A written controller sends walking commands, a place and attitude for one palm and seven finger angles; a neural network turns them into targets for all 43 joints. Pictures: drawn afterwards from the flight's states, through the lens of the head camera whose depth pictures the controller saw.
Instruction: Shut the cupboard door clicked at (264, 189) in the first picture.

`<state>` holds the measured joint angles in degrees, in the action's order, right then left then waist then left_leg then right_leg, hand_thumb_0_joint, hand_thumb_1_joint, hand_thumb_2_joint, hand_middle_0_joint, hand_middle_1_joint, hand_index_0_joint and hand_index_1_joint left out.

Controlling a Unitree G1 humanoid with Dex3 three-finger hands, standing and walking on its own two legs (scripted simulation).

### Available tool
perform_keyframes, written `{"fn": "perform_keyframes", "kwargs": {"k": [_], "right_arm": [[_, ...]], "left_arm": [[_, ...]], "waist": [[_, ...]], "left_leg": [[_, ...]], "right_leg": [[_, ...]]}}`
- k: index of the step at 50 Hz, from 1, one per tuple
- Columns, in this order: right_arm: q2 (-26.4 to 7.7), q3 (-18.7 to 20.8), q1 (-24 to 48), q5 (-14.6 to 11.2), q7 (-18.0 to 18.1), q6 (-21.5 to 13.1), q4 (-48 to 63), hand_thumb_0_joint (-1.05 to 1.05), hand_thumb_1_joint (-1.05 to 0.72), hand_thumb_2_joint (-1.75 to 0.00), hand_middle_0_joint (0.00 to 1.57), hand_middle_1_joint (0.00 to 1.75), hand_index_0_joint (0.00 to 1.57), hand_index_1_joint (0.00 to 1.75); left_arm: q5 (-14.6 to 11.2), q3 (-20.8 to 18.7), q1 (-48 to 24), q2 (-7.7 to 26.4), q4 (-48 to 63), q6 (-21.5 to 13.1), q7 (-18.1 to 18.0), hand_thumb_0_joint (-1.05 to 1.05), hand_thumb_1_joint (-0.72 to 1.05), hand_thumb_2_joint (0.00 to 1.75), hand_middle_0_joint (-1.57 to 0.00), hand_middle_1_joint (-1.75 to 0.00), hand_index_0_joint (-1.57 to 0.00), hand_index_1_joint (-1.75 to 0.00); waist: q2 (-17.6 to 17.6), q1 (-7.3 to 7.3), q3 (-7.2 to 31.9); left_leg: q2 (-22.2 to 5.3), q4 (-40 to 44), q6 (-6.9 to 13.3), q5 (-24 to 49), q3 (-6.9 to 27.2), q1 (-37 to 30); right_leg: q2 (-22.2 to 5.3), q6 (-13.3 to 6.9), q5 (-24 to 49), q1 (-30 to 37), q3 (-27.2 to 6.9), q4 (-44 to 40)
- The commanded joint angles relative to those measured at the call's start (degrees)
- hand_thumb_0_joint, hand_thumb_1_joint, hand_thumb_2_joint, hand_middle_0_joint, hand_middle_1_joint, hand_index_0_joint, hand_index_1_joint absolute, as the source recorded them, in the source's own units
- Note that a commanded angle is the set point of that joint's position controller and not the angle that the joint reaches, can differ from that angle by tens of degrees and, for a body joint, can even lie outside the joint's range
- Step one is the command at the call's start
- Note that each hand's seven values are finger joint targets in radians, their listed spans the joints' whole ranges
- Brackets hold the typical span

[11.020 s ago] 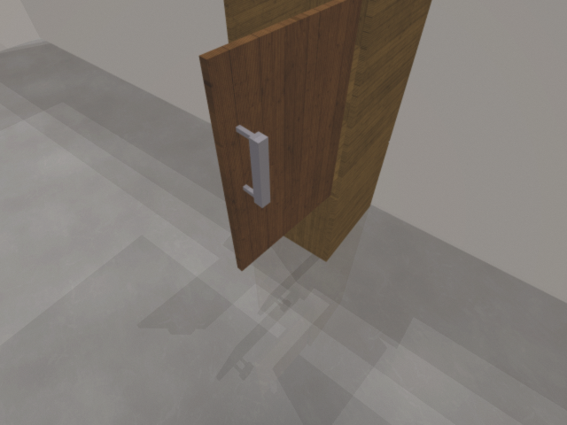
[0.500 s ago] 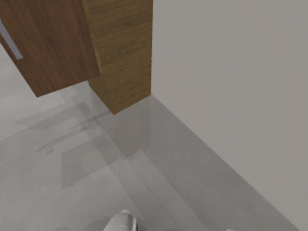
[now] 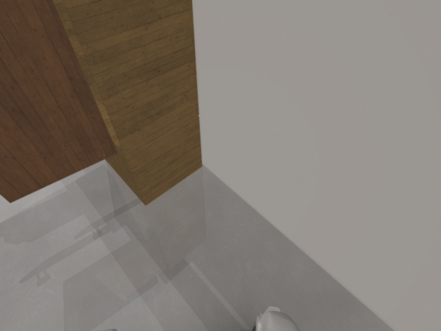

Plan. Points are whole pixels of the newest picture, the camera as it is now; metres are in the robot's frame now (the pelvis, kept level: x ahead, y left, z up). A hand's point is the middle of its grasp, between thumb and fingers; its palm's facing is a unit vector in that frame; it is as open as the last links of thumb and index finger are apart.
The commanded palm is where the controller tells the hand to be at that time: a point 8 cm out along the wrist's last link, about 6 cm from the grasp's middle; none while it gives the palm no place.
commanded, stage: turn to face it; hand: left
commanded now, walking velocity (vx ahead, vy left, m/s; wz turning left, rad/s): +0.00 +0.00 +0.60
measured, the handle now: out of the picture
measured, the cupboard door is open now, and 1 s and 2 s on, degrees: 84 84 84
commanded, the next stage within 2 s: take the last steps up to it in 1.16 s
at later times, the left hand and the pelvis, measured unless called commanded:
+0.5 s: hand out of the picture +0.13 +0.20 -0.20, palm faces +0.31 -0.94 -0.16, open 7.3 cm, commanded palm none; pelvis +0.09 +0.00 -0.02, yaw +16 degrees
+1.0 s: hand out of the picture +0.11 +0.21 -0.16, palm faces +0.47 -0.84 -0.27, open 7.4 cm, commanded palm none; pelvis +0.12 -0.02 +0.00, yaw +29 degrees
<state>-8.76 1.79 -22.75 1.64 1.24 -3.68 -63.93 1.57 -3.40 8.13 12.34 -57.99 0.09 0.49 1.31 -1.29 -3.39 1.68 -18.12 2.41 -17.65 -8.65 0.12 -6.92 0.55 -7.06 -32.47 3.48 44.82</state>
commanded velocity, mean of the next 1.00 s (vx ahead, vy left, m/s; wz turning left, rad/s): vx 0.00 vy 0.00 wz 0.53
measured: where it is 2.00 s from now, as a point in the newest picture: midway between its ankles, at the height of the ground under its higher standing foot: outside the picture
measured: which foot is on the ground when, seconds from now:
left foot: down 0.00-0.10, up 0.12-0.48, down 0.50-1.00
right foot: up 0.00-0.06, down 0.08-0.48, up 0.50-1.00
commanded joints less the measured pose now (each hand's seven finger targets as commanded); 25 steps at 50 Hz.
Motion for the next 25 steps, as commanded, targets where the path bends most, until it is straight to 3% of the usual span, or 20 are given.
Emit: {"fn": "perform_keyframes", "kwargs": {"k": [1, 2, 3, 4, 5, 6, 7, 8, 10, 12, 14, 19, 20, 22, 23, 24, 25], "right_arm": [[-7.69, 0.61, -3.75, -0.11, 0.68, -0.23, 0.51, 0.0, -0.9, -0.9, 0.2, 0.3, 0.2, 0.3], [-7.83, 0.65, -3.32, -0.45, 0.64, -0.04, 0.38, 0.0, -0.9, -0.9, 0.2, 0.3, 0.2, 0.3], [-7.95, 0.83, -2.22, -0.95, 0.56, 0.03, 1.0, 0.0, -0.9, -0.9, 0.2, 0.3, 0.2, 0.3], [-6.27, 1.04, -3.15, -1.65, 0.09, 0.14, 1.98, 0.0, -0.9, -0.9, 0.2, 0.3, 0.2, 0.3], [-5.81, 1.23, -4.76, -2.19, 0.27, 0.72, 2.6, 0.0, -0.9, -0.9, 0.2, 0.3, 0.2, 0.3], [-5.7, 1.06, -1.43, -2.17, 0.41, 1.25, 3.46, 0.0, -0.9, -0.9, 0.2, 0.3, 0.2, 0.3], [-4.62, 1.14, 1.22, -1.96, 0.09, 1.94, 3.8, 0.0, -0.9, -0.9, 0.2, 0.3, 0.2, 0.3], [-4.51, 1.31, 2.59, -1.71, -0.18, 2.76, 3.77, 0.0, -0.9, -0.9, 0.2, 0.3, 0.2, 0.3], [-3.22, 1.34, 2.68, -1.23, -0.78, 4.42, 3.92, 0.0, -0.9, -0.9, 0.2, 0.3, 0.2, 0.3], [-2.55, 1.51, 1.48, -0.9, -1.26, 5.56, 3.85, 0.0, -0.9, -0.9, 0.2, 0.3, 0.2, 0.3], [-2.09, 1.92, 2.17, -0.65, -1.75, 6.12, 4.61, 0.0, -0.9, -0.9, 0.2, 0.3, 0.2, 0.3], [-3.05, 2.25, 9.73, -0.66, -2.47, 5.94, 9.38, 0.0, -0.9, -0.9, 0.2, 0.3, 0.2, 0.3], [-3.85, 2.35, 10.7, -0.62, -2.45, 5.84, 10.16, 0.0, -0.9, -0.9, 0.2, 0.3, 0.2, 0.3], [-5.73, 2.67, 9.65, -0.42, -2.49, 5.56, 10.87, 0.0, -0.9, -0.9, 0.2, 0.3, 0.2, 0.3], [-7.99, 3.28, 7.33, -0.4, -2.57, 5.2, 10.78, 0.0, -0.9, -0.9, 0.2, 0.3, 0.2, 0.3], [-14.06, 4.55, 4.85, -0.01, -2.38, 4.75, 11.33, 0.0, -0.9, -0.9, 0.2, 0.3, 0.2, 0.3], [-18.9, 5.48, 2.81, 0.34, -1.48, 4.75, 11.43, 0.0, -0.9, -0.9, 0.2, 0.3, 0.2, 0.3]], "left_arm": [[-0.44, 1.18, 0.84, 0.12, 3.15, -2.3, 0.21, 0.0, 0.9, 0.9, -0.2, -0.3, -0.2, -0.3], [-0.34, 0.96, 4.92, 1.38, 2.07, -2.74, 0.01, 0.0, 0.9, 0.9, -0.2, -0.3, -0.2, -0.3], [-0.29, 0.1, 10.44, 4.08, 0.52, -3.34, -0.34, 0.0, 0.9, 0.9, -0.2, -0.3, -0.2, -0.3], [0.07, -1.17, 16.48, 9.45, -0.95, -4.0, -1.08, 0.0, 0.9, 0.9, -0.2, -0.3, -0.2, -0.3], [-0.65, -1.89, 20.83, 13.22, -1.9, -3.86, -1.16, 0.0, 0.9, 0.9, -0.2, -0.3, -0.2, -0.3], [-1.01, -1.38, 17.97, 11.57, -0.54, -3.65, -1.68, 0.0, 0.9, 0.9, -0.2, -0.3, -0.2, -0.3], [-0.91, -1.15, 13.85, 9.48, 0.4, -3.45, -2.02, 0.0, 0.9, 0.9, -0.2, -0.3, -0.2, -0.3], [-1.05, -0.72, 10.25, 8.06, 1.41, -3.05, -2.2, 0.0, 0.9, 0.9, -0.2, -0.3, -0.2, -0.3], [-0.96, -0.17, 5.0, 5.37, 3.54, -2.77, -2.49, 0.0, 0.9, 0.9, -0.2, -0.3, -0.2, -0.3], [-0.61, -0.17, 2.53, 4.6, 4.5, -2.77, -2.52, 0.0, 0.9, 0.9, -0.2, -0.3, -0.2, -0.3], [-0.18, -0.86, 1.47, 4.28, 4.99, -2.48, -2.66, 0.0, 0.9, 0.9, -0.2, -0.3, -0.2, -0.3], [0.5, -2.24, 1.98, 6.86, 5.18, -1.3, -2.57, 0.0, 0.9, 0.9, -0.2, -0.3, -0.2, -0.3], [0.44, -2.38, 2.58, 7.57, 5.34, -1.08, -2.33, 0.0, 0.9, 0.9, -0.2, -0.3, -0.2, -0.3], [0.02, -2.63, 2.51, 8.67, 5.64, -0.54, -1.94, 0.0, 0.9, 0.9, -0.2, -0.3, -0.2, -0.3], [-0.41, -2.64, 2.08, 8.18, 6.07, -0.1, -1.72, 0.0, 0.9, 0.9, -0.2, -0.3, -0.2, -0.3], [-0.74, -2.09, 2.37, 4.94, 7.67, 0.41, -1.31, 0.0, 0.9, 0.9, -0.2, -0.3, -0.2, -0.3], [-0.67, -1.02, -2.39, 3.06, 10.74, 0.96, -1.38, 0.0, 0.9, 0.9, -0.2, -0.3, -0.2, -0.3]], "waist": [[-6.03, 0.92, -0.43], [-4.34, 2.85, 2.14], [-2.11, 5.3, 5.98], [7.18, 7.03, 12.58], [12.85, 7.44, 18.27], [9.51, 7.07, 15.04], [11.1, 5.97, 11.91], [8.29, 4.34, 10.16], [6.6, 1.29, 7.33], [7.31, -0.47, 7.01], [7.37, -1.18, 6.13], [8.45, 1.24, 3.75], [7.01, 1.55, 3.57], [4.5, 0.24, 4.45], [-0.59, -1.55, 5.46], [-18.39, -2.78, 6.04], [-23.27, -4.93, 5.5]], "left_leg": [[-14.96, -3.52, 5.31, 43.69, 7.66, 4.73], [-13.26, -8.49, 3.88, 43.44, 7.78, 5.3], [-10.67, -15.99, 1.71, 37.32, 6.74, 10.79], [-4.77, -29.4, -1.22, 17.88, 3.59, 23.78], [-0.06, -47.02, -3.22, -19.56, 3.32, 27.21], [-2.94, -52.5, -3.25, -19.05, 8.6, 28.59], [-4.37, -55.24, -3.63, -15.66, 8.97, 30.62], [-5.53, -56.35, -3.97, -12.65, 9.19, 30.79], [-6.57, -53.74, -4.71, -7.54, 8.65, 28.65], [-6.58, -50.05, -5.49, -4.84, 6.68, 26.08], [-6.79, -45.14, -5.88, -3.43, 5.22, 24.81], [-6.43, -30.66, -5.54, -6.62, 2.81, 23.62], [-5.47, -27.58, -5.41, -5.87, 1.45, 22.4], [-4.11, -17.89, -5.0, 0.16, 0.51, 15.91], [-5.01, -10.79, -4.38, 5.43, 3.14, 10.06], [-16.9, -3.47, 0.93, 15.07, 21.93, 6.76], [-26.13, 0.74, 8.53, 27.77, 34.8, 8.3]], "right_leg": [[3.29, -1.06, -0.72, 12.24, 2.25, -10.38], [4.43, -0.87, 2.84, 18.69, 3.24, -14.23], [1.95, -1.08, 16.73, 29.79, 1.27, -15.3], [-10.06, -5.17, 39.29, 45.25, -9.99, -12.61], [-23.83, -13.11, 53.6, 48.78, -19.13, -16.73], [-22.7, -14.32, 49.07, 42.58, -16.68, -19.45], [-20.18, -12.54, 43.01, 37.42, -14.53, -21.12], [-18.31, -10.54, 36.97, 33.34, -9.85, -21.83], [-15.08, -7.16, 27.83, 24.58, -1.95, -24.93], [-14.09, -6.26, 19.03, 19.62, 2.08, -26.94], [-13.64, -5.77, 10.59, 17.13, 4.39, -27.95], [-16.68, -6.61, 1.65, 18.53, 4.76, -25.03], [-16.73, -6.33, 1.39, 18.6, 5.18, -23.62], [-15.55, -3.88, -1.28, 16.85, 7.46, -17.47], [-13.82, -1.61, -4.76, 13.12, 8.78, -10.94], [-5.5, 2.67, -20.28, 3.71, 11.02, 2.82], [-0.25, 3.89, -33.26, -2.52, 4.61, 14.67]]}}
